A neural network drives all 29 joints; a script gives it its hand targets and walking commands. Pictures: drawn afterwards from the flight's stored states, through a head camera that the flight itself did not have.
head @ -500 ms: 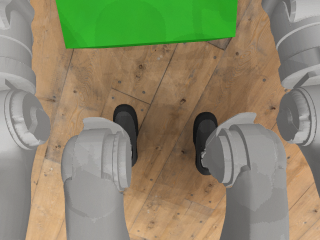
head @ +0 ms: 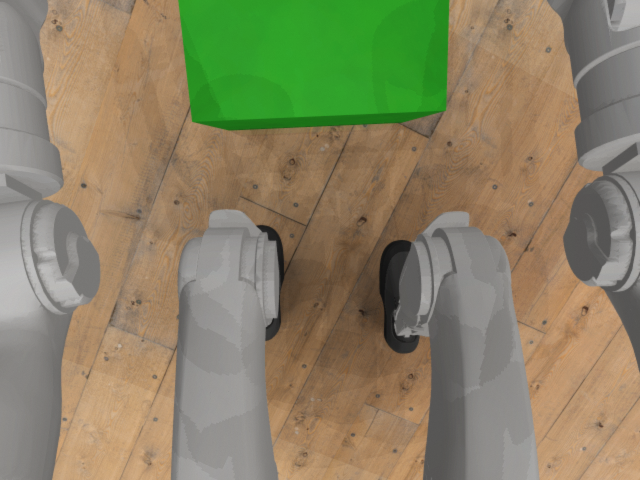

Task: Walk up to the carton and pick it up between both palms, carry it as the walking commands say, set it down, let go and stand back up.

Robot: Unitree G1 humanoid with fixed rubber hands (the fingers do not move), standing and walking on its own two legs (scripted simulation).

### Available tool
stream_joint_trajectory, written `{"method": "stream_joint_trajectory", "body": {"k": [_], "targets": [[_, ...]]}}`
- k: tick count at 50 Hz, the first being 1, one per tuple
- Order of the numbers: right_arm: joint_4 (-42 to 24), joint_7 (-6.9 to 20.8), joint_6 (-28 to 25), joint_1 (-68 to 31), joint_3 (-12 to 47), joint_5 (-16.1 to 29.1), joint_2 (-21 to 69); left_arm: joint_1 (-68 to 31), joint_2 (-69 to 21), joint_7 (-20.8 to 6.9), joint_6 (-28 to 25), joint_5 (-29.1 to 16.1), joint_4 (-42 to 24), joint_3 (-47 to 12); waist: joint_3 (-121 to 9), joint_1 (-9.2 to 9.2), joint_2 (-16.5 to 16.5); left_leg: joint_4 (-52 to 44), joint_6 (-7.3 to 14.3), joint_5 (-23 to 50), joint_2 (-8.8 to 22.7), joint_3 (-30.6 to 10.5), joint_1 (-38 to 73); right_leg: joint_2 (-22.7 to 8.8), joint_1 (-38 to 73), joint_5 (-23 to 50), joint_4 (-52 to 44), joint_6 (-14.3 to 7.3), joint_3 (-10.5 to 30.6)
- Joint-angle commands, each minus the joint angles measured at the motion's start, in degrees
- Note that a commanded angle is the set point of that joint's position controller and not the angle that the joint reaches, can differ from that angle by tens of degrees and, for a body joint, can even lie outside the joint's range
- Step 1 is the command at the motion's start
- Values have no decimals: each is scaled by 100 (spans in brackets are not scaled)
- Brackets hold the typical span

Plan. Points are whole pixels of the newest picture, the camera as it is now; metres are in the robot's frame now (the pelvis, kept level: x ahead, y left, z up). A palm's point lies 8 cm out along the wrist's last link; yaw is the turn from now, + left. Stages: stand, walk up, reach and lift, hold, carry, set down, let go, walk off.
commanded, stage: set down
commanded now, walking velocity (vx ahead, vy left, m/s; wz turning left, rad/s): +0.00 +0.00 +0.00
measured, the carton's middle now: (312, 7) +0.58 +0.05 -0.33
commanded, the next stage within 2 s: let go in 0.80 s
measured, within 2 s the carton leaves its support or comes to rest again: neither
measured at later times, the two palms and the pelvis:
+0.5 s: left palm out of the picture +0.56 +0.28 +0.05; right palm out of the picture +0.60 -0.17 +0.03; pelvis +0.01 +0.00 +0.13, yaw +1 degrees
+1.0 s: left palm out of the picture +0.56 +0.28 +0.15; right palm out of the picture +0.59 -0.20 +0.15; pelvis +0.05 +0.00 +0.23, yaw +0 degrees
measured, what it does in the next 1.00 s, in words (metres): rises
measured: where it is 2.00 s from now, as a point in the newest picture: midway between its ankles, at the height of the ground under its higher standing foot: (332, 308)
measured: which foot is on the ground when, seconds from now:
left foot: down 0.00-1.00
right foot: down 0.00-1.00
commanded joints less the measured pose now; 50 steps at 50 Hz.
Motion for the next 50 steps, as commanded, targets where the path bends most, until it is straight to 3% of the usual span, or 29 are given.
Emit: {"method": "stream_joint_trajectory", "body": {"k": [1, 2, 4, 6, 8, 11, 15, 16, 17, 18, 20, 21, 22, 24, 25, 26, 27, 29, 31, 33, 35, 37, 38, 41, 43, 44, 45, 48, 50], "targets": [[-1503, 77, 35, -1574, -762, -301, -1770, -1352, 933, 81, 330, 67, -1135, -173, -10485, -204, 567, -1708, -30, 1541, -197, 362, 5216, 166, 2158, 1193, -1596, -112, -581], [-1198, 62, 101, -1534, -737, -412, -1874, -1433, 690, 49, 398, -69, -927, -337, -10251, -351, 809, -1714, -116, 1579, -239, 499, 5136, 203, 1965, 1136, -1840, -186, -534], [-1908, 39, 133, -1741, -615, -318, -1866, -1291, 1010, 114, 455, 16, -1028, 100, -10654, -6, 72, -1818, 15, 1861, -290, 549, 4922, 222, 2691, 1526, -1865, -90, -513], [-1277, 59, 316, -1283, -686, -372, -1610, -1257, 1238, 99, 490, 111, -1338, 106, -10552, 85, 279, -2046, -44, 1900, -337, 576, 5075, 299, 2623, 1595, -2049, -80, -501], [-920, 140, 396, -799, -669, -280, -1342, -1094, 897, 42, 587, -70, -1357, -182, -10357, -200, 548, -2293, -59, 1946, -284, 502, 5275, 299, 2869, 1724, -2285, -132, -436], [-2050, 134, 393, -1219, -802, -217, -1704, -1095, 945, 80, 697, -109, -1840, -38, -11587, -191, 254, -2311, 20, 2602, -257, 435, 6234, 311, 3239, 2144, -2435, -73, -517], [-1696, 117, 497, -864, -763, -330, -1487, -594, 1168, -41, 675, 85, -1708, 218, -11037, 123, 345, -2744, 47, 2351, -363, 658, 5535, 286, 4018, 2224, -2927, -107, -175], [-1405, 128, 478, -743, -598, -335, -1281, -675, 855, -105, 687, -122, -1525, 38, -11106, -227, -220, -2813, 60, 2450, -374, 588, 5487, 307, 4171, 2438, -3001, -20, -407], [-1560, 122, 479, -696, -695, -218, -1196, -412, 798, -160, 731, -68, -991, -141, -10834, -248, 230, -3039, 39, 2471, -309, 508, 5969, 335, 3838, 2232, -3133, -23, -437], [-2019, 98, 432, -667, -767, -244, -1395, -490, 1043, -100, 634, 156, -1992, 93, -11361, 65, 456, -3018, -3, 3038, -361, 604, 6205, 332, 4124, 2722, -3169, -68, -289], [-2090, 73, 455, -866, -593, -219, -1349, -801, 1272, -147, 620, -74, -2058, 232, -11452, 117, 73, -3191, 83, 2932, -382, 594, 5993, 342, 4629, 2784, -3351, -32, -215], [-1953, 113, 440, -772, -764, -86, -1293, -748, 899, -128, 665, -157, -1678, -66, -11449, -103, 437, -3275, 18, 3195, -320, 520, 6510, 340, 4291, 2840, -3493, -29, -302], [-1425, 117, 510, -443, -842, -345, -1471, -573, 1063, -112, 708, -81, -1699, 59, -11183, -236, 90, -3432, 2, 2958, -352, 445, 6317, 342, 4389, 2751, -3585, -52, -312], [-2171, 78, 566, -845, -704, -139, -1516, -878, 1219, -45, 769, -166, -2353, 186, -11835, -3, 126, -3540, 62, 2977, -362, 512, 6758, 287, 4988, 2715, -3797, -54, -178], [-2021, 66, 603, -803, -852, -228, -1702, -986, 1187, -57, 822, -187, -2078, -18, -11878, -184, 429, -3751, -40, 2991, -352, 461, 7107, 319, 4800, 2632, -3917, -81, -281], [-1588, 150, 613, -552, -926, -178, -1607, -649, 973, -77, 850, -166, -1842, -101, -11353, -293, 117, -3965, 37, 2822, -259, 285, 7332, 328, 4357, 2349, -4094, -16, -375], [-1388, 139, 616, -681, -819, -257, -1514, -627, 1144, -94, 878, 42, -1085, 150, -10504, -22, 310, -4028, 19, 2280, -290, 492, 6506, 280, 4402, 1985, -4289, -51, -201], [-1233, 261, 581, -657, -1014, -482, -1629, -734, 769, -163, 858, -79, -1352, 86, -10214, -405, -447, -4359, 74, 2195, -249, 252, 6593, 281, 4465, 2022, -4510, 38, -373], [-2067, 275, 466, -842, -941, -319, -1443, -1156, 1156, -180, 680, -8, -2296, -34, -11461, -151, 582, -4502, 3, 2907, -334, 355, 7416, 279, 5091, 2653, -4595, -56, -201], [-1271, 301, 535, -334, -647, -256, -1302, -552, 1208, -151, 681, 224, -1271, 89, -10640, 253, 486, -4838, 1, 2952, -259, 396, 7393, 259, 4960, 2508, -4837, -35, -134], [-921, 390, 519, -266, -890, -276, -1272, -718, 949, -163, 684, 123, -1552, 122, -10342, -11, -48, -5013, 57, 2575, -162, 237, 7281, 231, 5047, 2419, -5066, 64, -225], [-985, 413, 380, -496, -1111, -595, -1595, -809, 637, -250, 664, 135, -1066, -210, -9703, -419, 465, -5169, -74, 2139, -160, 262, 7168, 140, 4711, 1874, -5332, -30, -217], [-338, 514, 287, -226, -1057, -754, -1366, -466, 244, -296, 571, 102, -310, -283, -8851, -538, 69, -5303, -106, 2452, -103, 181, 7035, 175, 4180, 2047, -5447, 16, -390], [52, 758, 151, 345, -933, -728, -607, -186, 85, -436, 343, 730, -232, 38, -7705, -5, 430, -5472, -135, 2428, -83, 255, 6736, 151, 3779, 1930, -5707, -27, -214], [446, 795, -60, 702, -1091, -831, -508, -45, -153, -481, 36, 853, -444, 212, -7010, -173, 46, -5730, -127, 2720, -16, 128, 6693, 137, 3241, 2168, -5913, 72, -316], [490, 838, -2, 723, -756, -776, -142, 179, -82, -507, 103, 1083, 97, 293, -6922, 314, 678, -5805, -165, 2705, -80, 371, 6706, 139, 3395, 2042, -5977, -5, -129], [399, 812, -101, 904, -1022, -1069, -274, 325, -82, -509, 38, 1130, -18, 390, -7056, -10, 474, -5764, -164, 2866, -126, 355, 6747, 127, 3411, 2186, -6166, -13, -137], [-1179, 722, -356, 1339, -1203, -1159, -898, 1045, 406, -408, -66, 1289, -1122, 761, -9690, 28, 304, -5638, -56, 4869, -253, 140, 8438, 230, 4692, 3806, -6141, 19, -34], [-597, 710, -283, 2048, -1004, -1029, -603, 1640, -39, -524, -4, 1072, -893, 160, -8703, -246, 238, -5996, -43, 4765, -207, 132, 8292, 150, 4588, 3841, -6340, 93, -141]]}}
